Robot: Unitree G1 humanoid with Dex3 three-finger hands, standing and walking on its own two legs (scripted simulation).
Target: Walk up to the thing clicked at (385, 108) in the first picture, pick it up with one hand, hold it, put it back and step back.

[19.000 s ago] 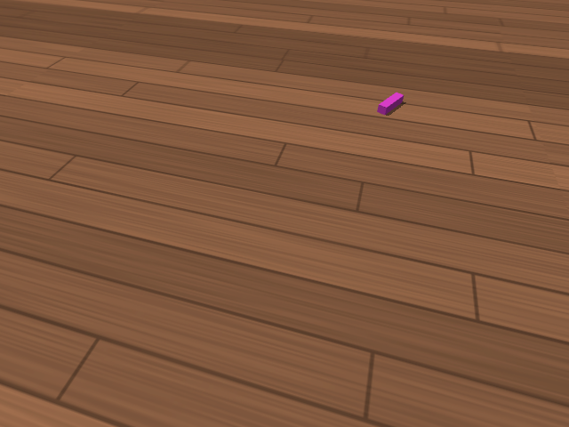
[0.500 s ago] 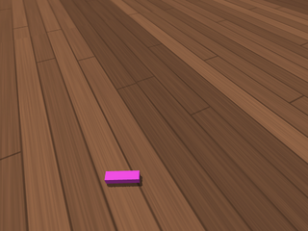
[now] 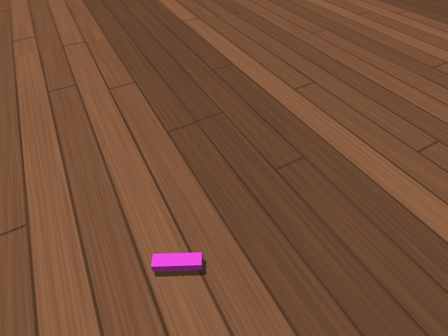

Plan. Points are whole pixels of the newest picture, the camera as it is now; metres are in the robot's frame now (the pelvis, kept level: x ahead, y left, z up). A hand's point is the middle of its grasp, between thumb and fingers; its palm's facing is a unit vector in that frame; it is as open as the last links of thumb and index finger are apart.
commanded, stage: walk up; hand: left
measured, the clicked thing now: (177, 261) +0.58 +0.23 -0.75
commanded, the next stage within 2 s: stand in 0.66 s
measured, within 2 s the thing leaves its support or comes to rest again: neither
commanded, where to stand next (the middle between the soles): +0.11 +0.04 m, yaw +0 degrees
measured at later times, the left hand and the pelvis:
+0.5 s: hand out of the picture +0.10 +0.26 -0.15, palm faces -0.03 -0.93 -0.37, open 7.3 cm; pelvis +0.01 +0.00 +0.00, yaw +0 degrees
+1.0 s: hand out of the picture +0.10 +0.24 -0.15, palm faces -0.03 -0.94 -0.33, open 7.3 cm; pelvis +0.01 -0.01 +0.00, yaw +0 degrees
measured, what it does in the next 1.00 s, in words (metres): stands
